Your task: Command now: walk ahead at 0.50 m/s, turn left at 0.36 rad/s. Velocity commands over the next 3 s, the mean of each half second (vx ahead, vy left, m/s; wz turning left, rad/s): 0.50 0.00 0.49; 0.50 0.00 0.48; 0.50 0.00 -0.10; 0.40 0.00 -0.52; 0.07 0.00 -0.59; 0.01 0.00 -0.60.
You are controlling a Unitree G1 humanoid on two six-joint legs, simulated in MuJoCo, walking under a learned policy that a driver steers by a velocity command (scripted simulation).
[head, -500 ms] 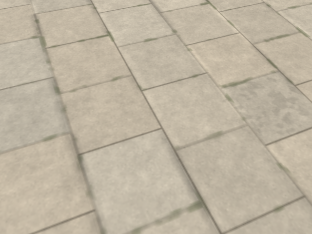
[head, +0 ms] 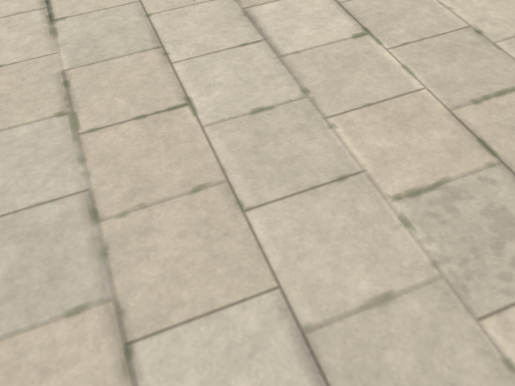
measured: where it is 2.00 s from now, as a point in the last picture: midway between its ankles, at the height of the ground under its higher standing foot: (157, 235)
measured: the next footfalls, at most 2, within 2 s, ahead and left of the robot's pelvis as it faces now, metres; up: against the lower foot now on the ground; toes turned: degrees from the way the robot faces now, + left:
left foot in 0.26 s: +0.29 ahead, +0.11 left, +0.00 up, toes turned +14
right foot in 0.78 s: +0.64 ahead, +0.05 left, +0.00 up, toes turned +30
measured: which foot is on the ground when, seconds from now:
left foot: up 0.00-0.24, down 0.26-0.78, up 0.80-1.00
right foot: down 0.00-0.28, up 0.30-0.76, down 0.78-1.00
